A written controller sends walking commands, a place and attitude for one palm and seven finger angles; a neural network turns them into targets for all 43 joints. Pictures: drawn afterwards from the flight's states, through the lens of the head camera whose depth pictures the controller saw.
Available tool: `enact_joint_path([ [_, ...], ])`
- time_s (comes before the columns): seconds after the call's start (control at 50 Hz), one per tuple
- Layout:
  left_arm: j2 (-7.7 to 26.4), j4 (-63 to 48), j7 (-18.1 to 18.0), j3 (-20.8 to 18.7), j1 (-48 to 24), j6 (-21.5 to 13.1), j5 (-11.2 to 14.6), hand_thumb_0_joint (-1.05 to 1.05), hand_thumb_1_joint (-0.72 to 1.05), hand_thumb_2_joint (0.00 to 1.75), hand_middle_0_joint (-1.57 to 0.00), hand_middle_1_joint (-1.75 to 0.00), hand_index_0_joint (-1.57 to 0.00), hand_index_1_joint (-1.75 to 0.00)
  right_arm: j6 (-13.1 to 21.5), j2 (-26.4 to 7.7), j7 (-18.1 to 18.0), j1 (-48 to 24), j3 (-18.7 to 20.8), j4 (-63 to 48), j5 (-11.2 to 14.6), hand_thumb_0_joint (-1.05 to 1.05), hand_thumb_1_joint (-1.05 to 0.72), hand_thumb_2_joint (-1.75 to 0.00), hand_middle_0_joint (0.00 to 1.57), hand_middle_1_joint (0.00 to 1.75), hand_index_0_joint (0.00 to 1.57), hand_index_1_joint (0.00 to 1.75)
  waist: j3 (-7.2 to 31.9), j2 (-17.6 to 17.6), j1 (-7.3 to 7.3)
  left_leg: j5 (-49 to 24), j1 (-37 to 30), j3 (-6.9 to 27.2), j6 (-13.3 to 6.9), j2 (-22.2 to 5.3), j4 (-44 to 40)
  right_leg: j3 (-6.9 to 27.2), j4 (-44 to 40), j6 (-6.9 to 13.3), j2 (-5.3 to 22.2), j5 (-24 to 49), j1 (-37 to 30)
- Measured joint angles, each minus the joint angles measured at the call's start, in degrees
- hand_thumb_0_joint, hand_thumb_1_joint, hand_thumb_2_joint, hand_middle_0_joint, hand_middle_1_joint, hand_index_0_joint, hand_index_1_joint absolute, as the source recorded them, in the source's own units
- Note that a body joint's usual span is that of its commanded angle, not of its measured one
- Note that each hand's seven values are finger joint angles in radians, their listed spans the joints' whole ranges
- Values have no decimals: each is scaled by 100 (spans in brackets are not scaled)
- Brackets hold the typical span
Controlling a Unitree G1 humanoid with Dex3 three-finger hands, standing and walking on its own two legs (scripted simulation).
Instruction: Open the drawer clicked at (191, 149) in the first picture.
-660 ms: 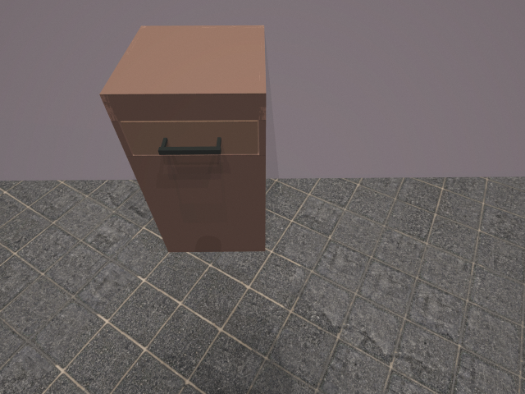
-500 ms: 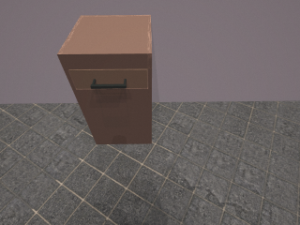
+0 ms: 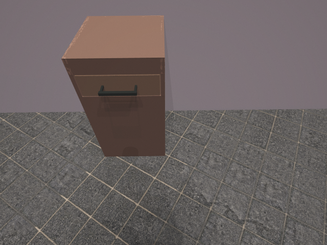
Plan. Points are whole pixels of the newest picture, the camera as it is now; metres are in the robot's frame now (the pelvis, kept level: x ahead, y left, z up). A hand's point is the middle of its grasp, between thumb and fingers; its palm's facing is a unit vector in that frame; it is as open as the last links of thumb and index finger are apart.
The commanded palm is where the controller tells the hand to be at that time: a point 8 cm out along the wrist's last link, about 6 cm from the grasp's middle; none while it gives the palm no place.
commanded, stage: look at it before walking up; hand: left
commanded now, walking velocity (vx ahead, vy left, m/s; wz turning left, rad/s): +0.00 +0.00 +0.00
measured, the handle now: (118, 90) +0.77 +0.26 -0.13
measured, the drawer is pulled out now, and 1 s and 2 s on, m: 0.00 0.00 0.00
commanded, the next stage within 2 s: take the last steps up to it in 0.18 s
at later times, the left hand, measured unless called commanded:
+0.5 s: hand out of the picture -0.01 +0.16 -0.18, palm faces +0.10 -0.98 -0.17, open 7.4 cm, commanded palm none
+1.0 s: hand out of the picture +0.14 +0.15 -0.17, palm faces +0.16 -0.97 -0.20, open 7.3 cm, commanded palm none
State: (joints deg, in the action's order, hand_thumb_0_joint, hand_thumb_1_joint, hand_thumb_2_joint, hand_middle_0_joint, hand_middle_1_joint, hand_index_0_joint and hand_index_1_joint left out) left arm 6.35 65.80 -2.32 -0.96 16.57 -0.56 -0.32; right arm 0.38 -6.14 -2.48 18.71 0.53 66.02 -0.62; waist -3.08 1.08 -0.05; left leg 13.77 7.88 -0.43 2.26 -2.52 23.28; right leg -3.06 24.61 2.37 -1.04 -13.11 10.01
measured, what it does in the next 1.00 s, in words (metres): walks ahead: right foot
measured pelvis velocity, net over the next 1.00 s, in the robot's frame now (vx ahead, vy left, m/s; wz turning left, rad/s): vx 0.15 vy -0.02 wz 0.10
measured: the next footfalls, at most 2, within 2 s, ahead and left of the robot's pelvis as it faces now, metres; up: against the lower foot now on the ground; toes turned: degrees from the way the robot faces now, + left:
right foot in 0.80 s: +0.17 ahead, -0.10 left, +0.00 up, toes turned -1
left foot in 1.12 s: +0.29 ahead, +0.14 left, +0.00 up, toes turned +11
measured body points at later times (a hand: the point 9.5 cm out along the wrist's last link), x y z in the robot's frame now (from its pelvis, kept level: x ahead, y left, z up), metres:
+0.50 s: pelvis +0.01 +0.00 -0.01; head +0.02 +0.00 +0.44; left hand -0.02 +0.21 -0.17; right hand -0.04 -0.20 -0.17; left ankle -0.01 +0.14 -0.74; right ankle +0.00 -0.09 -0.74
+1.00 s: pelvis +0.15 -0.02 +0.00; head +0.18 -0.03 +0.45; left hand +0.13 +0.20 -0.16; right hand +0.16 -0.24 -0.17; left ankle +0.14 +0.13 -0.69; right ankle +0.13 -0.10 -0.74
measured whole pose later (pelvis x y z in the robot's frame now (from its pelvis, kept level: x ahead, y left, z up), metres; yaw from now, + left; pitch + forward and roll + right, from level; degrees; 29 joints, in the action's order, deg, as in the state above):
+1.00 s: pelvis +0.15 -0.02 +0.00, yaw +6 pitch +1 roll +2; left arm 6.8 61.2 -1.3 -3.4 17.8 -2.9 -1.6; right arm 1.1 -8.4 -0.4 17.6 3.2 62.0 -1.1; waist -2.6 -0.3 -0.4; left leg 21.7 24.9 -4.1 -1.0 -4.3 50.5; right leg -6.4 27.9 3.8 0.8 -17.6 11.1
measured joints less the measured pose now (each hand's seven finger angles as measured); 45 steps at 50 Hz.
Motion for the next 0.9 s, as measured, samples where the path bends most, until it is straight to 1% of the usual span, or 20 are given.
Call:
enact_joint_path([
  [0.36, -7, 3, -1, 2, -1, -1, -1, 0, 91, 90, -20, -30, -20, -30, -10, -2, 4, -15, 0, -6, -13, 0, -91, -89, 20, 30, 19, 30, 23, 13, -4, 13, 7, 22, 18, -27, 25, -22, -15, 19, -26, 0, -18],
  [0.4, -14, -19, 6, -26, 36, 16, -19, 0, 91, 90, -20, -30, -20, -30, -35, 5, 26, 45, 15, -16, -37, 0, -91, -89, 20, 30, 19, 30, 59, 17, -5, 98, 60, 44, -29, -24, 150, -45, 59, 22, -22, -61, 2],
  [0.48, -8, -95, 32, -117, 203, 60, -66, 0, 91, 90, -20, -30, -20, -30, -110, 23, 97, 253, 68, -20, -83, 0, -91, -89, 20, 30, 19, 30, 202, -13, -6, 628, 286, 15, -272, -66, 681, -135, 278, 41, -8, -299, 60],
  [0.52, 12, -118, 52, -166, 296, 74, -79, 0, 91, 90, -20, -30, -20, -30, -86, 37, 116, 374, 88, -14, -93, 0, -91, -89, 20, 30, 19, 30, 258, -79, -15, 618, 313, -33, -315, -75, 784, -170, 461, 35, 33, -461, 99],
  [0.56, 39, -127, 91, -206, 386, 94, -82, 0, 91, 90, -20, -30, -20, -30, -14, 59, 114, 503, 104, -14, -110, 0, -91, -89, 20, 30, 19, 30, 301, -201, -20, 597, 266, -96, -148, -12, 796, -116, 802, 44, 122, -785, 205],
  [0.58, 48, -124, 113, -216, 415, 113, -86, 0, 91, 90, -20, -30, -20, -30, 40, 67, 105, 577, 119, -22, -127, 0, -91, -89, 20, 30, 19, 30, 328, -237, -45, 657, 252, -124, -95, 23, 805, -99, 1096, 68, 154, -1032, 321],
  [0.62, 66, -129, 154, -221, 389, 151, -110, 0, 91, 90, -20, -30, -20, -30, 144, 91, 77, 736, 126, -61, -148, 0, -91, -89, 20, 30, 19, 30, 319, -243, -147, 713, 157, -141, -132, 69, 700, -88, 2000, 104, 164, -1332, 700],
  [0.66, 95, -195, 204, -230, 245, 135, -115, 0, 91, 90, -20, -30, -20, -30, 230, 131, 65, 911, 106, -67, -153, 0, -91, -89, 20, 30, 19, 30, 251, -197, -260, 634, 12, -66, -158, 104, 456, -110, 2674, 115, 186, -1349, 1076],
  [0.7, 184, -307, 197, -251, 46, 113, -137, 1, 93, 90, -20, -30, -20, -30, 270, 183, 64, 1055, 65, -9, -161, 0, -91, -89, 20, 30, 19, 30, 146, -133, -293, 561, -147, 30, -127, 100, 218, -148, 2705, 87, 222, -1281, 1302],
  [0.72, 239, -388, 221, -274, -39, 85, -115, 2, 94, 90, -20, -30, -20, -30, 269, 200, 63, 1112, 45, 33, -160, 0, -91, -89, 20, 30, 19, 30, 98, -90, -284, 558, -210, 69, -94, 82, 147, -177, 2496, 67, 241, -1213, 1346],
  [0.76, 319, -577, 274, -308, -178, -14, -72, 2, 94, 90, -20, -30, -20, -30, 235, 210, 64, 1207, 20, 117, -140, 0, -91, -89, 20, 30, 20, 30, 18, 12, -216, 678, -278, 125, -23, 30, 208, -236, 1763, 34, 242, -845, 1250],
  [0.78, 363, -681, 292, -322, -211, -89, -61, 2, 94, 90, -20, -30, -20, -30, 212, 216, 71, 1262, 21, 145, -117, 0, -91, -89, 20, 30, 20, 30, -2, 30, -171, 838, -246, 148, -31, 28, 413, -235, 1329, 39, 243, -666, 1111],
  [0.8, 418, -775, 290, -339, -231, -184, -62, 2, 94, 90, -20, -30, -20, -30, 182, 231, 86, 1304, 26, 162, -78, 0, -91, -89, 20, 30, 20, 30, -5, -12, -120, 1050, -92, 113, -126, 62, 849, -202, 1097, 86, 290, -383, 1037],
  [0.82, 414, -809, 255, -357, -278, -251, -60, 2, 94, 90, -20, -30, -20, -30, 117, 204, 107, 1248, 45, 195, -48, 0, -91, -89, 20, 30, 20, 30, -55, 38, -79, 1333, 158, 122, -236, 41, 1580, -263, 1264, 113, 279, -310, 1050],
  [0.84, 385, -817, 218, -358, -303, -279, -49, 1, 93, 90, -20, -30, -20, -30, 47, 151, 134, 1141, 80, 213, -42, 0, -91, -89, 20, 30, 20, 30, -104, 106, -66, 1485, 448, 145, -313, 24, 2381, -344, 1369, 131, 249, -412, 984],
  [0.86, 348, -809, 180, -351, -289, -279, -44, 1, 93, 90, -20, -30, -20, -30, -4, 86, 155, 1018, 122, 203, -44, 0, -91, -89, 20, 30, 20, 30, -116, 146, -62, 1484, 738, 121, -364, 14, 3050, -403, 1354, 146, 223, -525, 876],
  [0.88, 313, -789, 140, -344, -242, -262, -52, 1, 93, 90, -20, -30, -20, -30, -32, 21, 168, 880, 159, 169, -54, 0, -91, -89, 20, 30, 20, 30, -92, 140, -56, 1410, 1009, 48, -390, 6, 3515, -423, 1269, 155, 209, -595, 770],
  [0.9, 277, -753, 103, -335, -179, -243, -68, 1, 93, 90, -20, -30, -20, -30, -43, -42, 177, 724, 190, 108, -66, 0, -91, -89, 20, 30, 20, 30, -54, 106, -59, 1300, 1250, -36, -397, -15, 3777, -424, 1137, 160, 201, -617, 665],
])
